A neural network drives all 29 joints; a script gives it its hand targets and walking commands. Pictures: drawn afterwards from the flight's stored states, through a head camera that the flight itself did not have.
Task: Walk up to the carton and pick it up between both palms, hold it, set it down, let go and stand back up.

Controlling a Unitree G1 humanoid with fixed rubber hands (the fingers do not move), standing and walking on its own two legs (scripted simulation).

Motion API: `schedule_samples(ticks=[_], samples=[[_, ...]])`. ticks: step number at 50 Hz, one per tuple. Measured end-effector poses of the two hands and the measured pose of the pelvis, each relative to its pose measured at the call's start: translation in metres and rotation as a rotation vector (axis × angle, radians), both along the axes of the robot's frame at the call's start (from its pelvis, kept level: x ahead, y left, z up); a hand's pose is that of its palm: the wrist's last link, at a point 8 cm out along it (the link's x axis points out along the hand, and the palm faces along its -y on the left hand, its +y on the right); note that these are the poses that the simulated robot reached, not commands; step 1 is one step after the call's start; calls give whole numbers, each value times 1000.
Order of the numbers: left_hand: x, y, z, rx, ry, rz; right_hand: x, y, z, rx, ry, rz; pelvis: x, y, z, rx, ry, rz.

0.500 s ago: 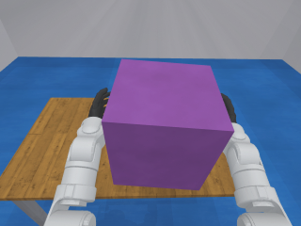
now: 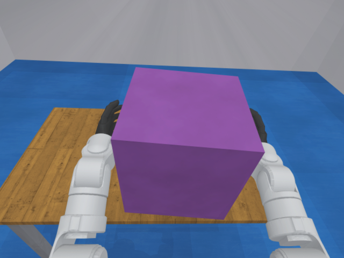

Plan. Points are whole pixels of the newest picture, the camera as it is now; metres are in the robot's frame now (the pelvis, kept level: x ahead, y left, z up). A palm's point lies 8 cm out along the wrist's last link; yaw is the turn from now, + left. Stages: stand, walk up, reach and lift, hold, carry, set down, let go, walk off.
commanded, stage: hold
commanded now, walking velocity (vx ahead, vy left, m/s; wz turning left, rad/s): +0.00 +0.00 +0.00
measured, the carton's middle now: (180, 145) +0.37 -0.01 +0.11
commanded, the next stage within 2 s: none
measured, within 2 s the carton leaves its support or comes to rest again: neither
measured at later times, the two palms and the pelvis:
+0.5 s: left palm (95, 122) +0.36 +0.17 +0.19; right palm (250, 128) +0.36 -0.17 +0.18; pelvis -0.01 +0.00 +0.00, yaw +1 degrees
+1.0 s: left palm (97, 123) +0.36 +0.17 +0.19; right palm (253, 128) +0.36 -0.17 +0.18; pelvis +0.01 +0.00 +0.00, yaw +0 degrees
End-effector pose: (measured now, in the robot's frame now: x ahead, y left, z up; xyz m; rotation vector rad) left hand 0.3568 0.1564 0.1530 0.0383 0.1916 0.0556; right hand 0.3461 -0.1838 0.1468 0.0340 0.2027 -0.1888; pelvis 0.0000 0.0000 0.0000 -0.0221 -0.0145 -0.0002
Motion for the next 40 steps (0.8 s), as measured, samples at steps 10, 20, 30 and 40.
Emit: schedule_samples(ticks=[10, 20, 30, 40], samples=[[-7, 5, 26, 3, -17, 48, 7, 5, 21, 17, -21, 40, -8, -1, 0, 6, 6, -35], [-8, 20, 29, -17, -3, 72, 17, 20, 31, -1, -4, 70, -9, -5, 1, 8, -15, 3], [9, 9, 40, 28, -33, 16, 17, 9, 32, 8, -32, 19, -2, -2, 0, 5, -8, 9], [5, 2, 39, 25, -33, 18, 13, 2, 30, 6, -30, 24, 9, 2, 0, 1, -25, -18]])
